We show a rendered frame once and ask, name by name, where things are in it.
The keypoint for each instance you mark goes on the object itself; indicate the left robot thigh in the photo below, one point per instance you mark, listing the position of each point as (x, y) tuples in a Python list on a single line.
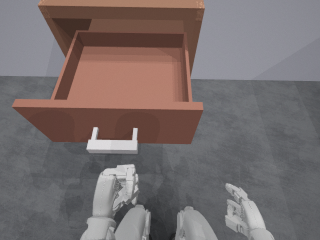
[(135, 224)]

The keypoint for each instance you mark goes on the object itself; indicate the left robot hand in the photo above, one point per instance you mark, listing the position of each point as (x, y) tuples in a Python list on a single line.
[(122, 181)]

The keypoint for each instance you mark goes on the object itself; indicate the robot left shin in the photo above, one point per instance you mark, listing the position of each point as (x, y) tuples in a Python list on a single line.
[(147, 237)]

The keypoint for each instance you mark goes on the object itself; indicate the right robot forearm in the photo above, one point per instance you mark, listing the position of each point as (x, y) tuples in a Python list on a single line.
[(260, 234)]

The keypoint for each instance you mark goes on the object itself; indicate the left robot forearm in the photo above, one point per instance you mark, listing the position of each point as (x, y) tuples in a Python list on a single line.
[(99, 228)]

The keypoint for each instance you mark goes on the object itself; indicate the drawer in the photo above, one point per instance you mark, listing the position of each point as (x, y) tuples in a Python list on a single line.
[(117, 81)]

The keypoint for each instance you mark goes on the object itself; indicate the handle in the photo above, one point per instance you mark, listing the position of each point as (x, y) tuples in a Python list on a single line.
[(112, 146)]

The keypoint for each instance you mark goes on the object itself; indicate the cabinet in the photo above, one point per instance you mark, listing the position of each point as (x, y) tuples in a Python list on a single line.
[(65, 17)]

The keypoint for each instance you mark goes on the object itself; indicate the right robot hand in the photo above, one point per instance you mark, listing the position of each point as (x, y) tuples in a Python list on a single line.
[(247, 216)]

